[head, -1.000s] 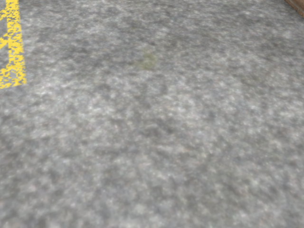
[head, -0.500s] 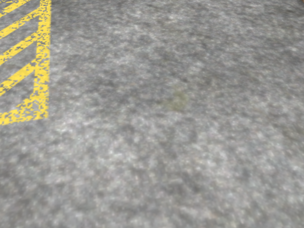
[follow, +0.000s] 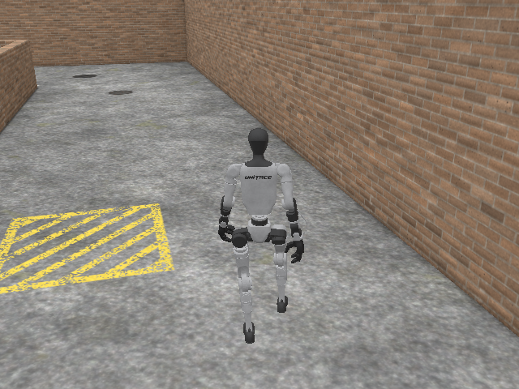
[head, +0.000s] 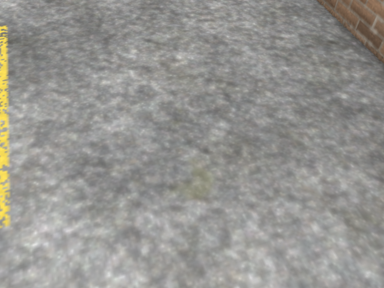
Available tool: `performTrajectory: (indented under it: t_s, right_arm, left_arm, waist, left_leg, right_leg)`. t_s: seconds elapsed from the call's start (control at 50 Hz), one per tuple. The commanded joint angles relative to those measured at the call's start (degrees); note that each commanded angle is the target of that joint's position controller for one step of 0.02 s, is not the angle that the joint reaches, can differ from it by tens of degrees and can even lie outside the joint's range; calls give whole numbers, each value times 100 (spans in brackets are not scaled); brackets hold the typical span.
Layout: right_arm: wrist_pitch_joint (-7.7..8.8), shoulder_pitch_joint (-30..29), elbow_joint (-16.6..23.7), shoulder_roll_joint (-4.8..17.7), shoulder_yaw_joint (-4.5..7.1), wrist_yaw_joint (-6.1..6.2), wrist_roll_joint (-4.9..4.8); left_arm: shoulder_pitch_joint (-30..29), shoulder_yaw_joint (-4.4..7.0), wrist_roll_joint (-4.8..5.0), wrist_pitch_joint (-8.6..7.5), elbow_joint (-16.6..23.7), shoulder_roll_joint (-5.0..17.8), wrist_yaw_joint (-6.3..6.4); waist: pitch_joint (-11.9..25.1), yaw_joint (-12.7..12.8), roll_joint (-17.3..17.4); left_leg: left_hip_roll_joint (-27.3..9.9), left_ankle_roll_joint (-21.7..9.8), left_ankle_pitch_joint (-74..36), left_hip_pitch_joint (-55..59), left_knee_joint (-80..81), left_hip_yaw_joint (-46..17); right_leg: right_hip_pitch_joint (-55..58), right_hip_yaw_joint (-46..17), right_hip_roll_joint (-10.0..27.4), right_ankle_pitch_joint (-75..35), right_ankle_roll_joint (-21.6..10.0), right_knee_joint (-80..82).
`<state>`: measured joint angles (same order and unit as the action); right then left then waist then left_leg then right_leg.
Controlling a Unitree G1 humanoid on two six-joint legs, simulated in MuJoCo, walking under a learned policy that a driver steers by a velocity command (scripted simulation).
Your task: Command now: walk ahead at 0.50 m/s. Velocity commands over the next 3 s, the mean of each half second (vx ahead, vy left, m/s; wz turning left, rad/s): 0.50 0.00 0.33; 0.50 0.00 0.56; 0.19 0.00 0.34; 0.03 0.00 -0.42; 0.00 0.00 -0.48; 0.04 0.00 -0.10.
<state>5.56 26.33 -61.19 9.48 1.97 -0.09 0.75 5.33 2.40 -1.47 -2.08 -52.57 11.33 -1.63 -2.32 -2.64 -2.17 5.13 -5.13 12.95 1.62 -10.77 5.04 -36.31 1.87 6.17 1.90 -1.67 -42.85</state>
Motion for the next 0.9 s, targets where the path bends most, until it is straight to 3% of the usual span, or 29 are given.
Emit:
performTrajectory:
  t_s: [0.02, 0.06, 0.1, 0.14, 0.16, 0.18, 0.2, 0.22, 0.24, 0.26, 0.3, 0.36, 0.4, 0.5, 0.58, 0.64, 0.68, 0.7, 0.72, 0.74, 0.76, 0.78, 0.8, 0.84, 0.86, 0.9]
  right_arm:
    - [53, 411, 111, 748, 109, 51, 20]
    - [23, 533, 49, 770, 112, 89, 54]
    - [-3, 358, 79, 882, 144, 125, 86]
    - [-20, 86, 142, 996, 177, 113, 73]
    - [-16, -3, 212, 918, 153, 89, 11]
    - [-7, 194, 461, 493, 46, 49, -157]
    - [-65, 764, 408, 345, 67, 75, -253]
    - [-142, 231, 410, 812, 198, 100, -92]
    - [-136, -180, 521, 713, 203, 54, -48]
    - [-161, -315, 549, 564, 198, 24, -30]
    - [-316, -249, 556, 435, 220, -67, 96]
    - [-458, -564, 736, 338, 237, -152, 107]
    - [-501, -968, 899, 358, 236, -191, 109]
    - [-479, -2044, 1326, 325, 148, -295, 93]
    - [-466, -2660, 1623, 373, 104, -347, 127]
    - [-468, -2495, 1652, 510, 163, -321, 147]
    - [-452, -1757, 1471, 686, 264, -267, 153]
    - [-399, -1078, 1270, 827, 349, -221, 176]
    - [-359, -293, 1073, 1278, 516, -141, 256]
    - [-378, -489, 1182, 1936, 659, -89, 227]
    - [-463, -249, 1221, 1908, 649, -70, 71]
    - [-480, -611, 1177, 1716, 588, -22, 37]
    - [-453, -885, 1197, 1411, 510, -14, -2]
    - [-346, -1259, 1280, 1098, 404, 25, -70]
    - [-278, -1230, 1286, 1067, 376, 21, -90]
    - [-182, -1009, 1238, 1224, 395, 7, -111]
  left_arm:
    - [-690, -13, 26, -79, 481, 194, 3]
    - [-908, 9, 18, -119, 616, 276, 12]
    - [-719, 43, 30, -192, 631, 364, 29]
    - [416, 145, 22, -289, 291, 540, 110]
    - [1390, 245, -76, -365, 11, 782, 178]
    - [2214, 387, -251, -402, -28, 1385, 253]
    - [2096, 448, -184, -314, -9, 1597, 188]
    - [1492, 348, -46, -249, 107, 1097, 165]
    - [971, 235, 3, -271, 191, 701, 150]
    - [749, 184, -8, -305, 199, 511, 146]
    - [840, 130, 37, -375, 76, 337, 208]
    - [1213, 156, 89, -508, -63, 441, 232]
    - [1390, 165, 65, -530, -108, 483, 241]
    - [1687, 141, 49, -525, -199, 520, 269]
    - [2075, 181, 37, -456, -327, 701, 332]
    - [2053, 224, 12, -352, -340, 872, 384]
    - [1976, 281, -3, -241, -301, 1058, 388]
    - [1912, 298, 18, -185, -245, 1121, 356]
    - [1816, 277, 43, -174, -86, 1047, 322]
    - [1980, 149, 88, -211, 359, 338, 184]
    - [1135, 231, 49, -290, 580, 823, 153]
    - [795, 202, 119, -372, 731, 751, 125]
    - [922, 189, 120, -425, 662, 745, 139]
    - [1184, 194, -68, -263, 572, 714, 159]
    - [1230, 193, -120, -152, 577, 681, 141]
    - [1092, 174, -141, -12, 677, 602, 95]
  waist:
    - [-375, -61, 623]
    - [-433, -82, 611]
    - [-349, 104, 626]
    - [213, 617, 582]
    - [808, 993, 383]
    - [1720, 1097, -431]
    - [2169, 800, -1148]
    - [1353, 625, -203]
    - [576, 500, -6]
    - [243, 367, 2]
    - [37, 153, -226]
    - [-9, 77, -194]
    - [-98, 110, -178]
    - [-331, 279, -165]
    - [-409, 449, -161]
    - [-189, 280, -314]
    - [261, -30, -406]
    - [651, -328, -276]
    - [1141, -700, 219]
    - [1449, -178, 1573]
    - [1515, -491, 562]
    - [710, -290, 400]
    - [322, -22, 89]
    - [211, 370, 59]
    - [270, 431, 115]
    - [250, 458, 180]
  left_leg:
    - [-1572, -580, -2593, -31, 271, -717]
    - [-1737, -637, -2966, 332, 31, -895]
    - [-1810, -593, -3716, 503, -384, -961]
    - [-1600, -426, -4691, 272, -1601, -859]
    - [-1327, -318, -3889, -507, -2763, -704]
    - [-766, -127, -1427, -2027, -4650, -398]
    - [-91, -67, 1871, -3310, -5977, -482]
    - [-554, -134, 1320, -3608, -6253, -856]
    - [-751, -121, 795, -3617, -6039, -853]
    - [-916, -102, 507, -3452, -5818, -822]
    - [-1050, -7, 299, -3171, -5614, -756]
    - [-1101, 69, -113, -3521, -5542, -644]
    - [-1156, 118, -512, -3909, -5344, -580]
    - [-1045, 167, -1358, -3948, -3736, -201]
    - [-896, -42, -1150, -3793, -2861, 204]
    - [-508, -347, -394, -3256, -2610, 475]
    - [-114, -604, 193, -2444, -2441, 579]
    - [51, -757, 96, -1524, -2002, 489]
    - [-580, -1049, 446, -174, -1564, -556]
    - [-2304, -1952, 277, 1555, -1214, -3643]
    - [-2429, -1970, 385, 1476, -525, -4541]
    - [-2353, -1760, 32, 840, -402, -3634]
    - [-2112, -1511, -719, 111, -311, -3101]
    - [-1581, -1231, -1790, -694, -229, -2278]
    - [-1453, -1205, -2078, -837, -214, -2121]
    - [-1270, -1178, -2409, -975, -175, -1927]
  right_leg:
    - [-8, 279, -236, -178, -60, 577]
    - [-46, 216, -288, 90, -147, 794]
    - [345, 192, -428, 521, -270, 1073]
    - [1885, 306, -764, 665, -435, 1579]
    - [3378, 4, -437, 424, -596, 1732]
    - [5046, -1890, 1214, 1021, -954, 1890]
    - [5570, -3811, 2148, 1044, -1449, 2561]
    - [4745, -3239, 1782, 1736, -1205, 2702]
    - [3824, -2381, 1531, 1674, -1008, 2967]
    - [3272, -1766, 1273, 1335, -811, 3183]
    - [2731, -921, 964, 724, -590, 3357]
    - [2786, -303, 903, -67, -582, 3455]
    - [2890, 35, 859, -322, -578, 3500]
    - [3100, 761, 705, -1040, -519, 3465]
    - [3806, 1073, 929, -1746, -513, 3270]
    - [4285, 1350, 1010, -3765, -472, 2468]
    - [4393, 1425, 1036, -4717, -475, 1152]
    - [4042, 1474, 995, -4210, -394, 8]
    - [2885, 1496, 818, -2532, -197, -1675]
    - [120, 1159, -422, 2944, 174, -3781]
    - [-584, -154, -572, 2768, 156, -4140]
    - [-895, -289, -226, 2079, 90, -3831]
    - [-559, -282, -34, 1685, 74, -3251]
    - [180, -333, 130, 1546, 202, -2638]
    - [361, -333, 138, 1565, 274, -2466]
    - [300, -231, 108, 1428, 402, -2114]
